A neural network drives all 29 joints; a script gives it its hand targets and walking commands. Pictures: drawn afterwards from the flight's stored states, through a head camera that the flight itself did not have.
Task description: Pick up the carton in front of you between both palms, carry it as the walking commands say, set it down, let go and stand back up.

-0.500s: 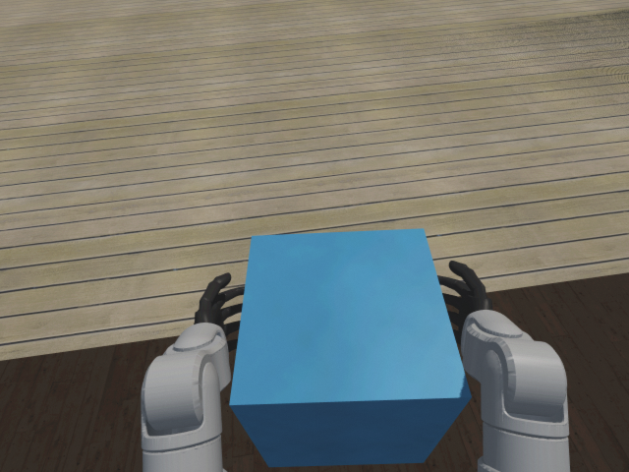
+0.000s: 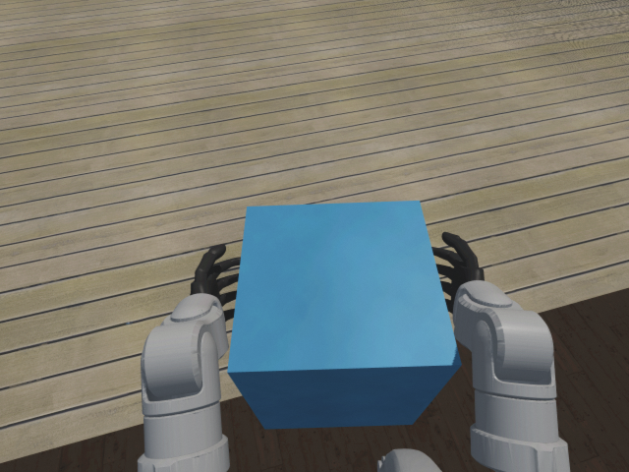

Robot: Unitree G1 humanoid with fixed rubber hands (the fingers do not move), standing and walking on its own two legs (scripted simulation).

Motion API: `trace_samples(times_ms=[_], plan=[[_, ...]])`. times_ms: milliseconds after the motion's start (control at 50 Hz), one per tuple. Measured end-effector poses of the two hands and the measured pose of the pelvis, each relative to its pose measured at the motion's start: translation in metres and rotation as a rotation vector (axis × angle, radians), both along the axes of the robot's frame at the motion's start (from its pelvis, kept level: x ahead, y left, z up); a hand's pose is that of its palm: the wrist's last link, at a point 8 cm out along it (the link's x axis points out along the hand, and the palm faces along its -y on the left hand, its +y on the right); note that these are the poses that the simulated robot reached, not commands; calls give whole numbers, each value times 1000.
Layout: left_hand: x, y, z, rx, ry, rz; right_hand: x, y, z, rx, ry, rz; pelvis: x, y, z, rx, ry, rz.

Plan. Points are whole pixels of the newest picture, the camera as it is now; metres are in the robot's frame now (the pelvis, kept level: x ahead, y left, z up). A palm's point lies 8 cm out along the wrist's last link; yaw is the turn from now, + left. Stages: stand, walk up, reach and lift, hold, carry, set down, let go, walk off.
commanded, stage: carry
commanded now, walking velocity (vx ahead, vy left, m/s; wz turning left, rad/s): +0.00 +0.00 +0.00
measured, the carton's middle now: (336, 323) +0.30 -0.02 +0.01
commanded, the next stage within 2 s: none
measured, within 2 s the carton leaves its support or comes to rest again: neither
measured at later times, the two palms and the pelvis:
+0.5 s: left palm (212, 154) +0.57 +0.15 +0.09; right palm (396, 130) +0.60 -0.15 +0.10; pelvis +0.20 -0.02 -0.01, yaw +3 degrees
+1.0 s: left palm (192, 124) +0.62 +0.18 +0.12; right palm (375, 105) +0.64 -0.12 +0.12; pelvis +0.26 +0.02 +0.01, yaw +3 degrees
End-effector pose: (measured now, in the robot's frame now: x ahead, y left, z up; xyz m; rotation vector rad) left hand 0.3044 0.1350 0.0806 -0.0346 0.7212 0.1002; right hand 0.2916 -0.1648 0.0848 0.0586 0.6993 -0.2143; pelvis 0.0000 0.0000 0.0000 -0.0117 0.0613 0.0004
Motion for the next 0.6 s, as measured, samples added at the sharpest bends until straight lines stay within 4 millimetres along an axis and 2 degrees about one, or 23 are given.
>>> trace_samples(times_ms=[80,160,240,280,340,420,600], plan=[[59,5,16,22,-38,8,68,5,20,-27,-36,44,44,-2,4,-13,3,14],[116,10,29,49,-67,28,137,10,33,-42,-64,99,88,-9,-2,-4,-3,25],[172,11,33,84,-70,53,206,11,30,-41,-70,152,135,-18,-20,7,-19,44],[195,11,28,106,-34,61,232,12,23,-32,-36,170,148,-20,-23,-6,-18,44],[218,13,18,98,41,72,260,14,12,-31,38,183,165,-23,-17,-1,-4,47],[245,15,9,67,79,81,286,16,8,-30,77,168,184,-22,-11,7,12,51],[289,20,18,27,14,84,319,20,17,-6,14,109,224,-10,-6,7,43,45]])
